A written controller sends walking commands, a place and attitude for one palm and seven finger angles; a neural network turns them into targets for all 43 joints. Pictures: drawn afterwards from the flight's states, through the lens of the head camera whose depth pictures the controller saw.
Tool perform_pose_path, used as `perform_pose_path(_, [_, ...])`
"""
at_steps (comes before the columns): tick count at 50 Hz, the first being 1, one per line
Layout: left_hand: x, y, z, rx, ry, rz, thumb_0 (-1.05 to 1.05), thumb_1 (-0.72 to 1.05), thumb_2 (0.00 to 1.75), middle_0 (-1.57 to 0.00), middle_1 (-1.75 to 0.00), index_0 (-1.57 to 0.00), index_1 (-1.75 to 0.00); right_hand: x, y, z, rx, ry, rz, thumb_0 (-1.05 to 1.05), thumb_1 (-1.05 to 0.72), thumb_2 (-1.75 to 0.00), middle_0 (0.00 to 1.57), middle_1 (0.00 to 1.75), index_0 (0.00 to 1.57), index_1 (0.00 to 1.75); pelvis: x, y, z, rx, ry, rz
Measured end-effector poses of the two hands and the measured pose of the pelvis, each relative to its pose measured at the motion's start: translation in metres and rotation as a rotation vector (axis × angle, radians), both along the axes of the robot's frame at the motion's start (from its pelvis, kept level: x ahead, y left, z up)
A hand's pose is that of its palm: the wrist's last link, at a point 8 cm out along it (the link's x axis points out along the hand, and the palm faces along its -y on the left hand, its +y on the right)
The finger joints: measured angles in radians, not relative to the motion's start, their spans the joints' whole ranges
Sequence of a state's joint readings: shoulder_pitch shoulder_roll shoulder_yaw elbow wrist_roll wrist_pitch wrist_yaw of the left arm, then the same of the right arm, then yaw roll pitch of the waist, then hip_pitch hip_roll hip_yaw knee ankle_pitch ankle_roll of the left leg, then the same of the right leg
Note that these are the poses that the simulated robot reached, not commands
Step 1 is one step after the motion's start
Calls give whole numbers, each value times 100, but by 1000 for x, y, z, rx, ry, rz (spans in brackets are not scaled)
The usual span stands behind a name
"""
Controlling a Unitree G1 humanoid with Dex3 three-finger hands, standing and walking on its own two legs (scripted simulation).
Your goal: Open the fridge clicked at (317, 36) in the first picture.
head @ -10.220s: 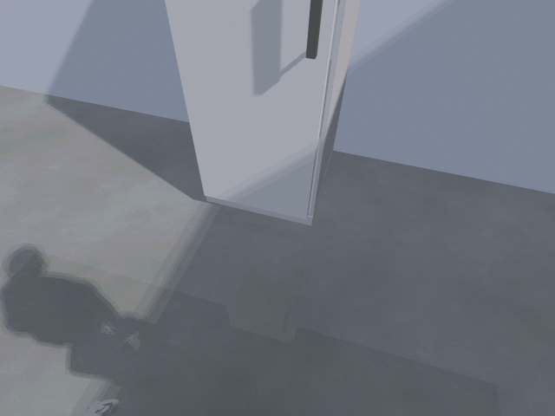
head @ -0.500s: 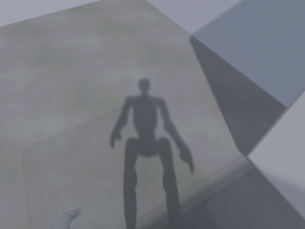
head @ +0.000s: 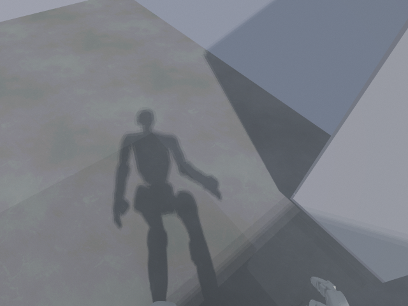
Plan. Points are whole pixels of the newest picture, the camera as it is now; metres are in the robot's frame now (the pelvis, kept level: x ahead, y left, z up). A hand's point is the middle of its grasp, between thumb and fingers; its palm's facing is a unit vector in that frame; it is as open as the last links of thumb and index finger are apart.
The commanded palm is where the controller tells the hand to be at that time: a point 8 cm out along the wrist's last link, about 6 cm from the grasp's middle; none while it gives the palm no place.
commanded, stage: turn to face it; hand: right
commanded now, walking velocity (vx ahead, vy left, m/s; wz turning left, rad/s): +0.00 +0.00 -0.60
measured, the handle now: out of the picture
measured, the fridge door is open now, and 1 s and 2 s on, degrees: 0 0 0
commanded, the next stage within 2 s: take the last steps up to it in 1.22 s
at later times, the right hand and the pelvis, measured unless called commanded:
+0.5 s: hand out of the picture -0.06 -0.20 -0.17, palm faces +0.35 +0.90 -0.27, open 7.4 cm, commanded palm none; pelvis -0.02 +0.01 -0.01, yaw -20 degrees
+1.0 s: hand out of the picture -0.04 -0.27 -0.15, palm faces +0.55 +0.80 -0.25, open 7.4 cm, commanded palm none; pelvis -0.02 -0.03 +0.00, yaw -33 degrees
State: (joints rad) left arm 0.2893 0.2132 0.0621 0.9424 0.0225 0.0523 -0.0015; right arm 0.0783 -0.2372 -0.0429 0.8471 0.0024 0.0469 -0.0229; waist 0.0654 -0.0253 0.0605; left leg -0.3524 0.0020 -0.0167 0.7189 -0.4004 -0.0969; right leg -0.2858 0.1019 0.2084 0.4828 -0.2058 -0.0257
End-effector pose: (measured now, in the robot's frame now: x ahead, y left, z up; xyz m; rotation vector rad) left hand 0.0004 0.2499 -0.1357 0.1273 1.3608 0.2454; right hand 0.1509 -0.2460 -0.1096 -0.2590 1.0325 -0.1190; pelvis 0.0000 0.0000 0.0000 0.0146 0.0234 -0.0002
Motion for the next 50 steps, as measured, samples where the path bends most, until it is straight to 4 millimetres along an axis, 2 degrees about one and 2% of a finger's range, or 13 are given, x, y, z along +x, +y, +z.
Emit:
perform_pose_path(4, [0,22,-17,-26,21,-21,0,91,90,-20,-30,-20,-30,-14,17,6,-29,-39,-30,1,-91,-90,20,30,20,30,-3,19,-7,-18,-9,-46])
perform_pose_path(9, [20,40,-16,-38,6,-91,0,91,90,-20,-30,-20,-30,-56,26,16,-40,1,-112,1,-91,-90,21,30,20,30,-5,29,1,-50,-37,-121])
perform_pose_path(13, [41,46,-14,-38,0,-164,0,91,90,-20,-30,-19,-30,-92,28,14,-30,38,-195,1,-91,-90,21,30,20,30,-6,33,3,-59,-47,-182])
perform_pose_path(17, [68,41,-11,-23,-2,-248,0,91,90,-20,-30,-19,-30,-134,26,5,-11,90,-288,1,-91,-90,21,30,20,30,-8,31,3,-59,-47,-238])
perform_pose_path(20, [94,29,-7,-8,-22,-317,0,91,90,-20,-30,-19,-30,-169,22,-4,7,149,-355,1,-91,-90,21,30,20,30,-11,25,1,-54,-42,-277])
perform_pose_path(23, [124,6,-2,5,-62,-397,0,91,90,-20,-30,-19,-30,-206,14,-15,29,214,-422,1,-91,-90,21,30,20,30,-15,15,-2,-44,-33,-317])
perform_pose_path(28, [175,-49,6,35,-177,-544,0,91,90,-20,-30,-19,-30,-264,-9,-44,71,297,-539,1,-91,-90,21,30,20,30,-21,-11,-17,-13,-21,-385])
perform_pose_path(31, [190,-79,16,34,-236,-603,0,91,90,-20,-30,-19,-30,-285,-23,-51,83,345,-586,1,-91,-90,20,30,20,30,-26,-21,-17,-14,-24,-405])
perform_pose_path(34, [192,-99,27,38,-256,-634,0,91,90,-20,-30,-19,-30,-287,-34,-45,90,332,-611,1,-91,-90,20,30,20,30,-28,-30,-8,11,-28,-438])
perform_pose_path(40, [180,-119,32,16,-227,-671,0,91,90,-20,-30,-20,-30,-263,-56,-28,77,194,-631,1,-91,-90,20,30,20,30,-31,-39,4,23,-36,-502])
perform_pose_path(45, [161,-118,26,-7,-178,-668,0,91,90,-20,-30,-20,-30,-242,-64,-20,55,110,-643,1,-91,-90,20,30,20,30,-29,-38,5,12,-40,-546])
perform_pose_path(50, [140,-100,14,-21,-109,-651,0,91,90,-20,-30,-20,-30,-222,-60,-11,37,64,-645,1,-91,-90,20,30,20,30,-24,-29,4,-2,-37,-583])
